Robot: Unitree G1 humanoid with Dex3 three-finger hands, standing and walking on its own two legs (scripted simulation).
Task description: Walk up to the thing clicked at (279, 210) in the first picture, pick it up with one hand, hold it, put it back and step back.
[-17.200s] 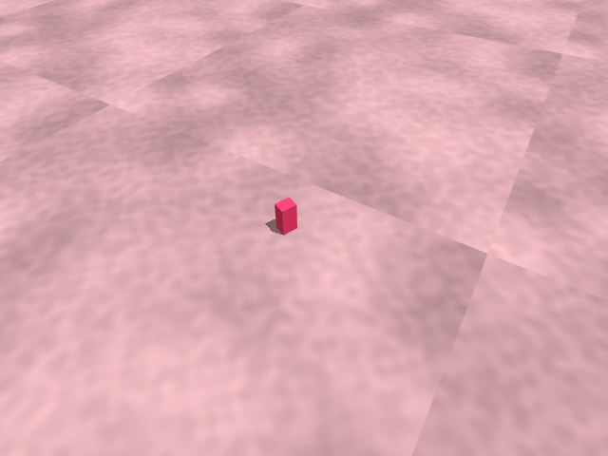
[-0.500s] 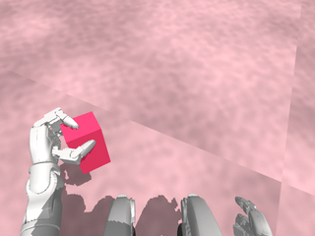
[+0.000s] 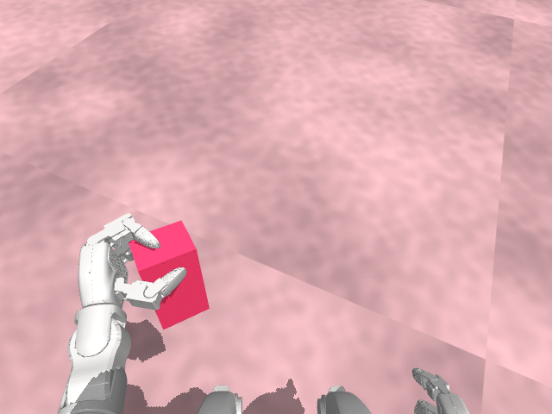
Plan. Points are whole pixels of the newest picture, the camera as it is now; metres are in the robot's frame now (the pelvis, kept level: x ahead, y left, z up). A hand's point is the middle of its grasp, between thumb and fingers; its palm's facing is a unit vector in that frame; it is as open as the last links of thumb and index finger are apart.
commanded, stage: lift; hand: left
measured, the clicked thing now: (172, 277) +0.34 +0.16 -0.01
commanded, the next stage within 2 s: hold in 0.38 s
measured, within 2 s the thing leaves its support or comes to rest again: neither
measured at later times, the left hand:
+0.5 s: hand (152, 234) +0.36 +0.17 +0.09, palm faces +0.16 -0.99 +0.00, open 7.6 cm
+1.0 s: hand (153, 226) +0.36 +0.16 +0.11, palm faces +0.16 -0.99 +0.00, open 7.6 cm
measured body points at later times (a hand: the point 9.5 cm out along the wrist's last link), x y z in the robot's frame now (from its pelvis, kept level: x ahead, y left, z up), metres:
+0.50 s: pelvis +0.02 +0.00 +0.04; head +0.08 +0.00 +0.48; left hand +0.35 +0.22 +0.09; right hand +0.15 -0.25 -0.08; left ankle +0.04 +0.13 -0.64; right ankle +0.03 -0.13 -0.64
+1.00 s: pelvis +0.03 -0.01 +0.05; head +0.08 -0.01 +0.50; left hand +0.35 +0.21 +0.11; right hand +0.16 -0.25 -0.06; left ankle +0.04 +0.13 -0.64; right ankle +0.03 -0.13 -0.64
